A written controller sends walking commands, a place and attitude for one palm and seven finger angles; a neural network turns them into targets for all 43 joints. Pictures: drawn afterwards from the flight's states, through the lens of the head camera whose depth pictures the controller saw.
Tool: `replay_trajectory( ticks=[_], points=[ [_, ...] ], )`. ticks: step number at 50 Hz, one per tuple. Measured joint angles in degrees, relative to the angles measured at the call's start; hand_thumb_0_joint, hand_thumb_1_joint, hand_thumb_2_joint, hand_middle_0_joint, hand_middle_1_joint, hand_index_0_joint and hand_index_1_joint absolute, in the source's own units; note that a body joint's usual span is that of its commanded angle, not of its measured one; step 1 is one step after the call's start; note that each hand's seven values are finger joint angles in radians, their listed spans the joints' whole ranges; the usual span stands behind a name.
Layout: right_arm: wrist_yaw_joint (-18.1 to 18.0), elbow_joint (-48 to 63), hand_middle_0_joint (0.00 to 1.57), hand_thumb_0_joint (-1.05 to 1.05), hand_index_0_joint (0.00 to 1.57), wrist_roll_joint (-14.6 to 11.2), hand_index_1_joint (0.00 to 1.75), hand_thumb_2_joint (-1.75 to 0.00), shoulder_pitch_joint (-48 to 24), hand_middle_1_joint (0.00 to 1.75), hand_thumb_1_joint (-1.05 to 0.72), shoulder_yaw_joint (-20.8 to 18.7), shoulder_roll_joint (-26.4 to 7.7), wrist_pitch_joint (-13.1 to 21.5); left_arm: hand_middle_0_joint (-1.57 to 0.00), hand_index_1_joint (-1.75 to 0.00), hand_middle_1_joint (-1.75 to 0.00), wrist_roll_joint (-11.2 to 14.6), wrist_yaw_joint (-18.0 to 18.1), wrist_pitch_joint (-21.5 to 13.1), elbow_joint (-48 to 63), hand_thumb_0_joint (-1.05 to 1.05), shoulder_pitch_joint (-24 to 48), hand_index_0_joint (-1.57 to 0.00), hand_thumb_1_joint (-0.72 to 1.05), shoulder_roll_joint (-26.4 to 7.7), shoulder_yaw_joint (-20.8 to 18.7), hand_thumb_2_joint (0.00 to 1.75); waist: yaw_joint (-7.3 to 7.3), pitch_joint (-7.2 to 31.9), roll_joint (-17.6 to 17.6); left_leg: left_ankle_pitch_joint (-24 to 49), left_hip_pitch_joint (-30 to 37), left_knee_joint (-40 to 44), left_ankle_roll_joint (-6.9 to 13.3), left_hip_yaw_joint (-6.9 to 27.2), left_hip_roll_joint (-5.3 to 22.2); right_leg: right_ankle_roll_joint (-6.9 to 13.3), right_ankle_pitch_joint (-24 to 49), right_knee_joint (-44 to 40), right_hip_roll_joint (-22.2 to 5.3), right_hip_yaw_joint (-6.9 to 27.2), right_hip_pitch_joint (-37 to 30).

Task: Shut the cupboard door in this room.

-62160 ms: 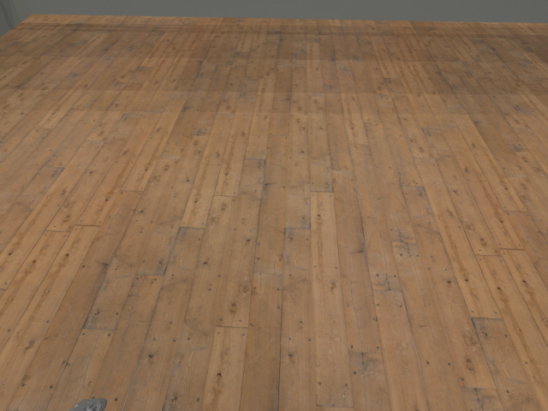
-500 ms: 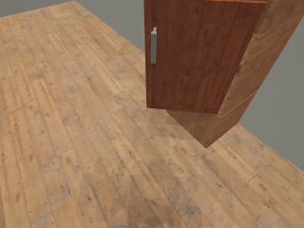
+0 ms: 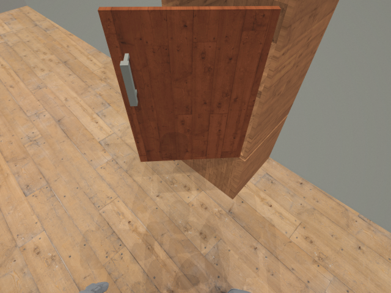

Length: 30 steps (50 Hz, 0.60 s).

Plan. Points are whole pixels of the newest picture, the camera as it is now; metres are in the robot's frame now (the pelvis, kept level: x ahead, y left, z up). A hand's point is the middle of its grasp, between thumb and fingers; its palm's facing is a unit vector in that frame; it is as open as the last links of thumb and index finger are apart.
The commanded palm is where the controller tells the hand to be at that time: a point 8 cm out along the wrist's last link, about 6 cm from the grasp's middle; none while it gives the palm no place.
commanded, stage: take the last steps up to it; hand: left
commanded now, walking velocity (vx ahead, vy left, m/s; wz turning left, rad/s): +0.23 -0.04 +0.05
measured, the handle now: (130, 80) +0.63 +0.17 +0.08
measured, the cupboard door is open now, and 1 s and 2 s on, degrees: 46 46 46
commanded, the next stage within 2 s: come to a stop and stand still in 0.24 s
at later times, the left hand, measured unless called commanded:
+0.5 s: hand out of the picture +0.15 +0.13 -0.17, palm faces +0.09 -0.99 -0.15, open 7.4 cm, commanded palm none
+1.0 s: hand (111, 277) +0.19 +0.20 -0.17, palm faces +0.07 -0.96 -0.28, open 7.4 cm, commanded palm none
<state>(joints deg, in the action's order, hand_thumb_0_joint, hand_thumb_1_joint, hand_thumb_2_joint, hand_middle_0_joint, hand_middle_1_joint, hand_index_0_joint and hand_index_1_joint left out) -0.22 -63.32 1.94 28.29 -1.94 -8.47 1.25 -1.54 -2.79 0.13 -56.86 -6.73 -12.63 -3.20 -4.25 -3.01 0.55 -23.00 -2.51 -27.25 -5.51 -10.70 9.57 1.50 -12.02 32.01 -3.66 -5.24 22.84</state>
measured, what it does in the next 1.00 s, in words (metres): walks ahead: left foot, then right foot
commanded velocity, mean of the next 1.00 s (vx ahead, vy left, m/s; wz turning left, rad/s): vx -0.04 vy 0.03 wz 0.01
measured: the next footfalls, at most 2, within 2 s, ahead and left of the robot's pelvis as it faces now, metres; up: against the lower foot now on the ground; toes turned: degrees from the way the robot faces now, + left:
left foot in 0.32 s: +0.19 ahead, +0.07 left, +0.00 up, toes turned +9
right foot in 0.52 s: +0.19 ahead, -0.13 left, +0.00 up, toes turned +0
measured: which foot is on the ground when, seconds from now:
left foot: down 0.00-0.00, up 0.02-0.30, down 0.32-0.62, up 0.64-0.92, down 0.94-1.00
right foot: down 0.00-0.34, up 0.36-0.50, down 0.52-1.00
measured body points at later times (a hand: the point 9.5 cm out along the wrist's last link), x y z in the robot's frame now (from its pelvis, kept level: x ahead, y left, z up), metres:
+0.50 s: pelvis +0.15 -0.04 +0.01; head +0.17 -0.02 +0.46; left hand +0.14 +0.18 -0.16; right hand +0.23 -0.26 -0.13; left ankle +0.15 +0.07 -0.73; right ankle +0.15 -0.16 -0.72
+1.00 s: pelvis +0.15 -0.01 +0.00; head +0.17 +0.00 +0.45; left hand +0.19 +0.25 -0.15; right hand +0.26 -0.26 -0.13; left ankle +0.15 +0.09 -0.73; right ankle +0.15 -0.16 -0.72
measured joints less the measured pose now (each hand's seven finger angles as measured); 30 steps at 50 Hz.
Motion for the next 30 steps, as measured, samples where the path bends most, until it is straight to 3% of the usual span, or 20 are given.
replay_trajectory(
  ticks=[3, 6, 11, 16, 19, 22, 26, 30],
  points=[
    [0.30, -1.37, 0.20, 0.01, 0.20, -0.91, 0.30, -0.90, -2.55, 0.30, -0.90, -0.24, -0.73, -1.84, -0.19, -0.30, -0.30, 0.43, 1.33, -2.42, -0.55, 0.00, 0.50, -0.20, 0.91, 1.72, 0.04, 0.90, 1.04, -1.39, -1.90, -7.16, -8.95, -22.75, 3.21, 6.11, -0.48, 0.48, -0.23, 3.38, 1.36, -0.98, -0.29],
    [0.15, -0.28, 0.20, 0.01, 0.20, -0.73, 0.30, -0.90, -6.77, 0.30, -0.91, -0.63, -1.34, -2.12, -0.19, -0.30, -0.30, 0.54, 2.41, -2.22, -1.58, 0.00, -1.25, -0.20, 0.91, 3.34, 0.67, 0.90, 1.27, -1.33, -2.43, -3.46, -17.71, -34.63, 4.38, 7.43, -2.25, 0.57, -0.91, -0.35, 2.38, -2.00, -3.95],
    [0.16, 3.71, 0.20, 0.01, 0.20, -0.38, 0.30, -0.90, -12.35, 0.30, -0.91, -0.72, -1.02, -1.05, -0.20, -0.30, -0.30, 0.30, 3.69, -2.26, -3.53, -0.01, -4.72, -0.20, 0.94, 2.63, 0.21, 0.90, 2.34, 0.90, -1.43, 1.28, -22.94, -23.97, 4.15, 5.02, -3.36, 1.28, -0.06, -7.34, 3.79, -3.55, -9.34],
    [0.30, 5.86, 0.20, 0.00, 0.20, -0.39, 0.30, -0.90, -16.10, 0.30, -0.92, -0.17, -1.22, 0.57, -0.20, -0.30, -0.30, 0.50, 3.21, -1.76, -5.90, 0.00, -8.69, -0.20, 0.93, 2.61, 0.71, 0.90, 4.11, 2.27, -0.77, 8.80, -17.64, -5.92, 4.39, 4.26, -5.01, 0.80, -4.24, -5.49, 5.04, -3.64, -12.32],
    [0.01, 6.21, 0.20, 0.00, 0.20, -0.01, 0.30, -0.90, -16.90, 0.30, -0.92, 0.57, -0.35, 1.47, -0.19, -0.30, -0.30, 0.55, 3.08, -0.50, -6.83, 0.00, -10.24, -0.20, 0.92, 2.40, 0.94, 0.90, 4.34, 2.61, 1.53, 8.07, -16.03, -6.50, 7.49, 3.55, -6.25, 0.24, -11.04, 3.13, 3.79, -1.97, -10.28],
    [-1.16, 5.95, 0.20, 0.00, 0.20, -0.15, 0.30, -0.90, -16.88, 0.30, -0.92, 1.74, 0.36, 1.41, -0.19, -0.30, -0.30, 0.68, 3.28, 0.41, -7.17, 0.00, -9.27, -0.20, 0.92, 2.77, 1.55, 0.90, 4.51, 1.64, 2.31, 8.01, -13.18, -3.51, 7.15, 3.65, -7.27, -0.96, -14.07, 10.15, 2.70, 0.55, -6.89],
    [-2.01, 4.24, 0.20, -0.01, 0.20, -1.26, 0.30, -0.90, -17.54, 0.30, -0.93, 1.60, 0.13, -0.02, -0.19, -0.30, -0.30, 0.72, 3.83, 0.28, -5.79, 0.01, -8.06, -0.20, 0.92, 3.11, 2.12, 0.90, 5.17, 0.09, 2.45, 8.27, -10.24, -1.11, 6.28, 4.15, -8.23, -1.68, -1.08, -0.12, 1.02, 3.60, -8.72],
    [-1.49, 3.55, 0.20, 0.00, 0.21, -1.60, 0.30, -0.90, -18.39, 0.30, -0.93, 0.44, -0.69, -2.31, -0.20, -0.30, -0.30, 0.39, 4.08, 0.81, -4.89, 0.01, -7.31, -0.20, 0.92, 2.90, 1.97, 0.90, 5.29, 0.39, 0.87, 7.03, -10.42, -1.90, 4.95, 4.56, -7.26, -1.41, -5.79, -0.96, 1.94, 3.32, -9.64]
  ],
)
